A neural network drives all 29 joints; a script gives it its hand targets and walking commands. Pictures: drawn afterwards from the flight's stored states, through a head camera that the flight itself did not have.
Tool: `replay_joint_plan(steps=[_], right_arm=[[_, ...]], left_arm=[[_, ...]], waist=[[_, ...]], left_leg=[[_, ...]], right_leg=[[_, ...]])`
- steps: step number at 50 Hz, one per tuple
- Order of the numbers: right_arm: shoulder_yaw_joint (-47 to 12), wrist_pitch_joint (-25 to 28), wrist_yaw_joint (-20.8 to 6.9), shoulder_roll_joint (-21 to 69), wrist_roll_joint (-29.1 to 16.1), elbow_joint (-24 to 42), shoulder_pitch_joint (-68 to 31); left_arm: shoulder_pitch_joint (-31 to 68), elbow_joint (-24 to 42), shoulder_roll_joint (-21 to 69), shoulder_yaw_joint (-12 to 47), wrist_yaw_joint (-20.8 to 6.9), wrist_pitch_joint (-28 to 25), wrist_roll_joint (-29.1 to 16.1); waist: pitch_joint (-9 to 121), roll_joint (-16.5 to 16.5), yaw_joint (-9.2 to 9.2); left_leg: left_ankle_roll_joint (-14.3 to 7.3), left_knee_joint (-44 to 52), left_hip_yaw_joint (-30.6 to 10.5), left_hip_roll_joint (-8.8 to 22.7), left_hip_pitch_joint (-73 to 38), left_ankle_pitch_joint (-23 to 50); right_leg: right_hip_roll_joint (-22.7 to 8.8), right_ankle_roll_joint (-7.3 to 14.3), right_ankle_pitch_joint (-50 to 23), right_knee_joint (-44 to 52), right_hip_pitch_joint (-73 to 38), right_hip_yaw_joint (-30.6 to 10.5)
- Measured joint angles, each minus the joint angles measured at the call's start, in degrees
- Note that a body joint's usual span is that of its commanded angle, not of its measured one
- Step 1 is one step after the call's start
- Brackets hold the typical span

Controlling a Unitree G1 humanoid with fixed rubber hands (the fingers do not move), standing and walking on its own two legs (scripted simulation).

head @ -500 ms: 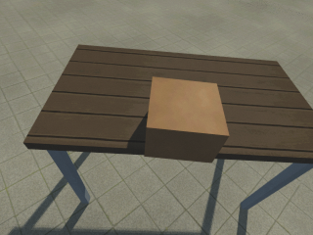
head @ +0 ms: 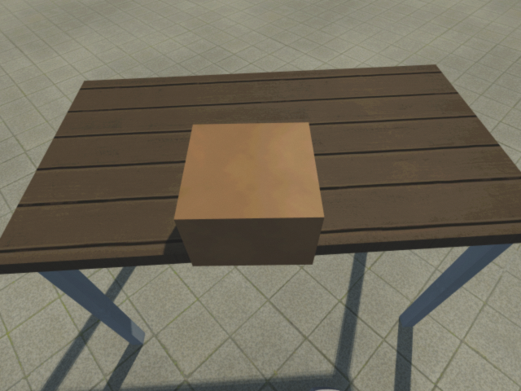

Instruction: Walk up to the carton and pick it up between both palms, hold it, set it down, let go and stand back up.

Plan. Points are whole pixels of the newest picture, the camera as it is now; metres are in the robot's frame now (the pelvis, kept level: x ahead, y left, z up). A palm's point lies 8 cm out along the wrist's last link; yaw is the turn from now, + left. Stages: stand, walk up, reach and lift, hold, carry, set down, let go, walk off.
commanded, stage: walk up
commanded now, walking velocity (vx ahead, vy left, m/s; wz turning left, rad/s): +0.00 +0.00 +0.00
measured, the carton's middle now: (251, 193) +0.44 +0.01 +0.02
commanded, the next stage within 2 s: none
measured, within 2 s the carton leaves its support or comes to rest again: neither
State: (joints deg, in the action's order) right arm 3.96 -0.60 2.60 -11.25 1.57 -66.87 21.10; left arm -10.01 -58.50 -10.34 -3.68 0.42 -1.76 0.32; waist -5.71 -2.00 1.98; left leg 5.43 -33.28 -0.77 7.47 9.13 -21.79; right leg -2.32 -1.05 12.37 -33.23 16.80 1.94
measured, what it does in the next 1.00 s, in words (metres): steps on the spot: left foot, then left foot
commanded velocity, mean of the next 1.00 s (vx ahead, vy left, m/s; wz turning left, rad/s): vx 0.00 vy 0.04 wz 0.00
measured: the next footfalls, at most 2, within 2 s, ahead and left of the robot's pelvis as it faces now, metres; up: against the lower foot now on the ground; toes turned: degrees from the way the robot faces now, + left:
left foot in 0.26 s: +0.03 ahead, +0.07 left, +0.00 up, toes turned +3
left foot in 0.78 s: +0.05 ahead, +0.19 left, +0.00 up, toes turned +2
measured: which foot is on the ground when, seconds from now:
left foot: down 0.00-0.00, up 0.02-0.24, down 0.26-0.48, up 0.50-0.76, down 0.78-1.00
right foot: down 0.00-0.78, up 0.80-1.00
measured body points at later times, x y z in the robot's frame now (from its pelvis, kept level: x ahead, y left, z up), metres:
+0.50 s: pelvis +0.02 -0.03 +0.01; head +0.03 -0.03 +0.46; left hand +0.05 +0.19 -0.14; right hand +0.05 -0.25 -0.15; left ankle -0.01 +0.07 -0.72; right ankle +0.05 -0.13 -0.73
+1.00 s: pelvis +0.01 +0.07 +0.01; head +0.02 +0.10 +0.46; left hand +0.02 +0.30 -0.16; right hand +0.06 -0.15 -0.13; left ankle +0.01 +0.19 -0.73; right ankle -0.02 -0.07 -0.70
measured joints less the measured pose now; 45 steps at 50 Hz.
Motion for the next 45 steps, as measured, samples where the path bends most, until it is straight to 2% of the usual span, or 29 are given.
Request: replay_joint_plan(steps=[1, 3, 6, 9, 11, 13, 14, 16, 17, 21, 23, 25, 28, 30, 32, 35, 37, 39, 41, 43, 45], right_arm=[[-0.2, -0.4, -0.1, -0.4, 0.1, 0.2, -0.3], [-0.4, -1.7, -0.3, -0.4, -0.6, 1.1, -1.2], [-0.5, -1.8, -0.9, -0.4, -1.0, 2.4, -3.8], [-1.1, -1.2, -0.9, 0.5, -0.9, 3.0, -6.0], [-1.5, -0.8, -0.8, 1.3, -1.1, 3.4, -7.3], [-2.0, -0.4, -0.5, 2.1, -1.3, 3.5, -8.3], [-2.3, -0.1, -0.4, 2.9, -1.2, 3.2, -8.9], [-2.9, 0.4, -0.4, 4.6, -0.7, 2.8, -9.1], [-3.1, 0.6, -0.3, 4.7, -0.7, 2.7, -8.5], [-3.6, 0.9, -0.3, 4.6, -0.7, 1.7, -8.0], [-3.4, 1.0, -0.1, 4.3, -1.0, 1.7, -8.2], [-2.2, -0.1, -0.5, 2.9, -0.8, 2.4, -8.3], [-0.6, -2.2, -1.2, 0.3, -0.2, 3.6, -9.1], [0.3, -2.6, -1.7, -1.1, 0.1, 4.5, -9.8], [0.8, -2.6, -2.2, -2.2, 0.4, 5.6, -10.5], [1.0, -2.7, -2.5, -2.8, 0.3, 7.4, -11.5], [0.5, -2.4, -2.6, -2.5, -0.5, 8.2, -12.1], [0.0, -1.1, -2.3, -1.3, -1.0, 8.3, -12.6], [-0.9, 0.0, -1.8, 1.5, -0.5, 7.7, -12.4], [-1.9, -0.1, -1.7, 3.0, 0.2, 7.6, -10.3], [-2.6, -0.4, -1.7, 4.3, 0.7, 7.3, -8.9]], left_arm=[[-0.1, 0.1, 0.9, 0.5, 0.2, -0.2, 0.2], [-0.9, 0.2, 2.0, 1.2, 0.3, 0.5, 0.7], [-1.4, -0.1, 3.7, 2.2, 0.8, 1.4, 1.1], [-1.1, -0.2, 3.9, 2.5, 1.4, 1.1, 0.8], [-0.8, -0.5, 3.8, 2.7, 1.6, 1.0, 0.8], [-0.4, -0.9, 3.7, 2.8, 1.6, 1.2, 0.7], [-0.2, -1.3, 3.2, 2.8, 1.6, 1.5, 0.5], [-0.1, -2.1, 2.1, 2.2, 1.9, 2.1, -0.1], [-0.3, -2.3, 1.9, 2.1, 2.1, 2.5, -0.3], [-1.0, -3.2, 1.7, 2.1, 1.6, 2.3, -0.1], [-1.7, -4.0, 1.9, 2.2, 1.4, 2.1, 0.3], [-2.3, -3.5, 2.3, 1.9, 1.8, 2.1, 1.2], [-3.4, -3.2, 1.9, 1.2, 3.1, 2.1, 1.8], [-4.7, -3.4, 1.2, 0.5, 3.6, 2.2, 2.0], [-5.9, -3.9, 0.4, -0.1, 3.7, 2.5, 2.1], [-6.7, -4.4, -0.9, -0.7, 3.4, 2.9, 2.3], [-6.7, -4.7, -1.5, -0.8, 3.2, 3.0, 1.9], [-6.6, -5.3, -1.9, -0.8, 2.5, 3.6, 1.5], [-5.9, -5.7, -3.1, -0.8, 1.9, 4.2, 1.9], [-5.9, -4.8, -2.9, -0.6, 1.4, 5.2, 1.2], [-5.2, -4.1, -2.8, -0.4, 0.7, 5.4, 0.6]], waist=[[0.0, -1.3, 0.33], [1.1, -1.4, -0.1], [1.2, -1.9, 0.03], [1.3, -2.2, -0.5], [1.4, -2.2, -0.73], [1.6, -1.9, -0.81], [1.4, -0.6, -0.94], [1.7, 3.1, -1.78], [2.5, 3.7, -2.05], [3.2, 3.8, -3.45], [3.0, 3.2, -3.38], [2.8, 1.5, -3.79], [1.6, 0.2, -4.9], [1.0, -0.3, -5.17], [0.8, -0.7, -5.08], [0.6, -0.8, -4.79], [0.5, -0.5, -4.59], [0.5, 0.8, -4.05], [0.0, 5.1, -4.3], [2.2, 5.3, -4.07], [3.2, 5.4, -3.68]], left_leg=[[-1.2, -1.7, -1.3, 0.0, 0.9, -2.8], [-2.7, -5.3, -1.3, -1.8, 2.5, -7.7], [-4.0, -11.1, -0.6, -4.0, 5.0, -8.4], [-4.9, -12.1, 0.6, -5.1, 6.1, -7.5], [-5.4, -9.2, 1.3, -5.4, 5.5, -6.4], [-6.0, -2.1, 1.9, -5.5, 3.2, -1.2], [-6.4, 0.5, 2.1, -5.9, 1.9, 3.3], [-6.8, 3.3, 3.4, -7.3, -0.5, 4.1], [-6.8, 4.2, 3.2, -7.4, -1.0, 3.8], [-6.7, 8.2, 3.2, -7.6, -3.6, 4.7], [-6.7, 9.2, 3.1, -7.7, -4.2, 5.3], [-6.2, 4.4, 3.1, -7.6, -1.2, 2.9], [-5.3, -12.5, 3.1, -8.3, 7.0, -4.4], [-4.7, -21.1, 2.4, -8.1, 11.5, -4.4], [-4.0, -24.7, 1.0, -7.2, 14.1, -2.7], [-2.8, -20.7, -0.8, -5.1, 14.6, -1.8], [-2.9, -11.9, -1.7, -3.6, 12.1, -1.3], [-2.8, -1.2, -1.7, -3.4, 7.8, 4.1], [-3.2, -1.1, 0.2, -5.5, 6.4, 5.0], [-3.8, -1.6, 0.1, -5.0, 6.7, 4.2], [-4.3, 0.4, -0.2, -5.0, 5.6, 5.0]], right_leg=[[0.6, 0.3, 1.0, -0.5, 0.0, 0.8], [0.7, 1.0, 2.1, -0.6, 0.4, 0.5], [1.4, 1.8, 0.7, 2.8, -1.1, 1.0], [2.6, 2.5, -0.2, 5.0, -2.0, 1.9], [3.5, 2.9, -0.3, 5.4, -2.2, 2.7], [4.5, 3.1, 0.1, 4.9, -2.3, 3.5], [4.3, 3.1, 0.5, 4.2, -2.4, 3.4], [3.1, 3.0, 1.0, 3.7, -3.0, 2.0], [3.1, 2.8, 0.4, 4.9, -3.7, 2.1], [3.1, 3.0, -1.0, 8.8, -6.2, 2.1], [3.0, 2.9, -1.3, 9.6, -6.8, 2.1], [2.8, 2.7, -0.8, 8.1, -5.3, 2.5], [1.3, 2.2, -0.2, 6.0, -3.0, 2.2], [0.3, 1.5, -0.6, 6.0, -2.3, 1.9], [-0.5, 0.6, -1.0, 6.1, -1.7, 1.7], [-1.5, -0.8, -1.1, 5.3, -0.6, 1.6], [-1.9, -1.6, -0.9, 4.4, 0.1, 1.5], [-2.5, -2.5, 0.4, 1.4, 1.1, 0.9], [-3.9, -1.1, 5.4, -2.8, 2.1, -1.9], [-1.6, 0.0, 12.6, -6.5, 3.0, -2.8], [0.1, 0.8, 13.7, -10.6, 2.9, -3.0]])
